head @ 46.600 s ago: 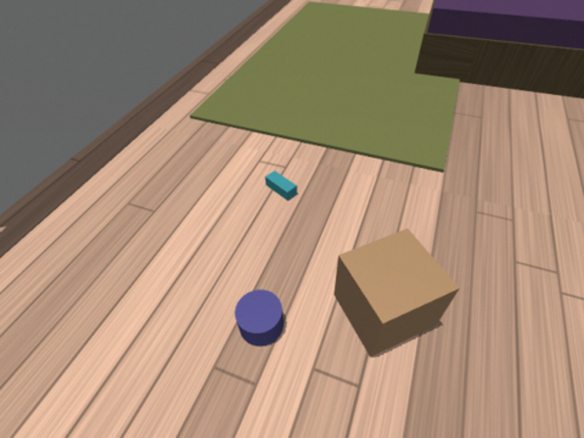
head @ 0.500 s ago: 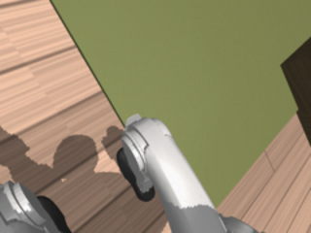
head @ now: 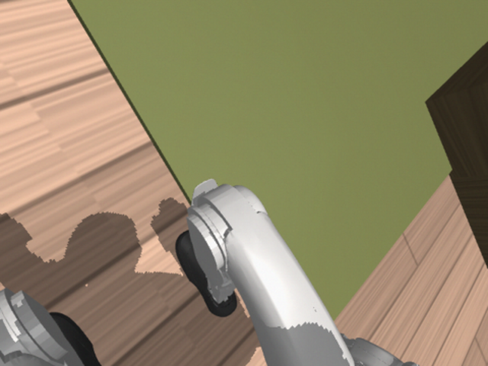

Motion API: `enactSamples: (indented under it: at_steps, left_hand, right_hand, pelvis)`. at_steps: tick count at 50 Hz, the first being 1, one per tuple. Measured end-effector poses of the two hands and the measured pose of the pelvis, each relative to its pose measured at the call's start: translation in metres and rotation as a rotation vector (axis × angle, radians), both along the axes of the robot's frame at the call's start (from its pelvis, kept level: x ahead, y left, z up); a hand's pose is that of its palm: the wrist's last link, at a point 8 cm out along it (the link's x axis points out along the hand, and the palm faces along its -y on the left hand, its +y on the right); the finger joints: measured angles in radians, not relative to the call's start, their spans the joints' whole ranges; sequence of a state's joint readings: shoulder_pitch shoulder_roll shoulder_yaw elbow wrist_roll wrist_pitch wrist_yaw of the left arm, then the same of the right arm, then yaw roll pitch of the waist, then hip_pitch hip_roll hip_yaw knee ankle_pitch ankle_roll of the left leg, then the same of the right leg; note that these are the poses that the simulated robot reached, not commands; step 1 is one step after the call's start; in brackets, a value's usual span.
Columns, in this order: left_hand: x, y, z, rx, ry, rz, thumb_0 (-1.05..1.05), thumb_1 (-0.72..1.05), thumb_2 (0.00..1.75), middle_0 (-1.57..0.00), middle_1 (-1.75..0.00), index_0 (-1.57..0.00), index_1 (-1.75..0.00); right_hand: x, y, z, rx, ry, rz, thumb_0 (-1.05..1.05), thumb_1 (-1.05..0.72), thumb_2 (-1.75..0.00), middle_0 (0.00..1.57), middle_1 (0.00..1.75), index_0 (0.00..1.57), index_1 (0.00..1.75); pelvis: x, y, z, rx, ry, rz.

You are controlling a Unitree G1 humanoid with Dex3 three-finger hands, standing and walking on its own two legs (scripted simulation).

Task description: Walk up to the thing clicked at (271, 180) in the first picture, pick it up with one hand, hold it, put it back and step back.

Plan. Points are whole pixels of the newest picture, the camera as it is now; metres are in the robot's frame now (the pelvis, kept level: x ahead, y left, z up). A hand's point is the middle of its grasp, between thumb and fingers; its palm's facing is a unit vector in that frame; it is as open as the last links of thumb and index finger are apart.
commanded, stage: rest palm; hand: left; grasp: from above
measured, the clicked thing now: out of the picture +0.45 +0.35 -0.30
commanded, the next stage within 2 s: close in 0.60 s
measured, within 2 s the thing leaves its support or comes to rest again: neither
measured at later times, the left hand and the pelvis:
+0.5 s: hand out of the picture +0.45 +0.33 -0.25, palm faces +0.00 -0.45 -0.90, open 13.2 cm; pelvis +0.00 +0.00 +0.00, yaw -1 degrees
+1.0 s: hand out of the picture +0.45 +0.34 -0.25, palm faces +0.02 -0.45 -0.90, open 12.5 cm; pelvis +0.00 +0.00 +0.00, yaw -1 degrees
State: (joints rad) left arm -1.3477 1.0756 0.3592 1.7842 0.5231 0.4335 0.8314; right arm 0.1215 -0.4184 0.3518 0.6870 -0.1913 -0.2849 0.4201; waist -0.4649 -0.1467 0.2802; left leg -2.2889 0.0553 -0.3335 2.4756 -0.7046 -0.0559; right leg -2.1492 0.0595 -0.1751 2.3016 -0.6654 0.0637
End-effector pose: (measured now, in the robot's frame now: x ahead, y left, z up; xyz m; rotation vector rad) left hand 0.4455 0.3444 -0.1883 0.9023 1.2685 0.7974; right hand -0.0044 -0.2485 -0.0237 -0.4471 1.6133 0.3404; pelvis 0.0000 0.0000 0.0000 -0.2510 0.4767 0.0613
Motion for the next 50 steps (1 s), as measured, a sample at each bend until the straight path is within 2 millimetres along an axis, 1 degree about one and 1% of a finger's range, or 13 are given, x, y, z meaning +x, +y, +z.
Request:
enactSamples:
  at_steps: [17, 28, 38, 50]
  left_hand:
    - [0.0049, -0.0037, -0.0050, 0.001, -0.003, -0.011, 0.00, -0.51, 1.12, -0.14, -1.06, -0.09, -1.10]
    - [-0.0004, -0.0040, -0.0091, -0.002, 0.002, -0.004, 0.00, -0.44, 1.12, -0.18, -1.07, -0.14, -1.11]
    - [-0.0007, -0.0012, -0.0084, -0.007, -0.008, 0.006, 0.00, -0.37, 1.06, -0.21, -1.04, -0.18, -1.06]
    - [0.0041, 0.0001, -0.0078, -0.004, -0.011, -0.004, 0.00, -0.30, 0.95, -0.26, -0.93, -0.23, -0.95]
  right_hand:
    - [-0.0007, 0.0008, 0.0012, -0.002, 0.003, 0.000, 0.00, -0.92, -0.91, 0.19, 0.30, 0.19, 0.30]
    - [-0.0011, 0.0054, 0.0032, 0.000, -0.003, 0.004, 0.00, -0.92, -0.91, 0.19, 0.30, 0.19, 0.30]
    - [-0.0007, 0.0047, 0.0021, 0.001, 0.002, 0.009, 0.00, -0.92, -0.91, 0.19, 0.30, 0.19, 0.30]
    - [0.0032, 0.0006, 0.0015, -0.007, -0.005, 0.009, 0.00, -0.91, -0.90, 0.19, 0.30, 0.19, 0.30]
  pelvis:
    - [0.0009, 0.0006, -0.0010, -0.005, -0.004, -0.003]
    - [0.0000, 0.0023, -0.0008, -0.012, -0.012, -0.004]
    - [0.0008, 0.0022, -0.0026, -0.012, -0.016, -0.001]
    - [0.0008, 0.0021, -0.0019, -0.012, -0.010, -0.003]
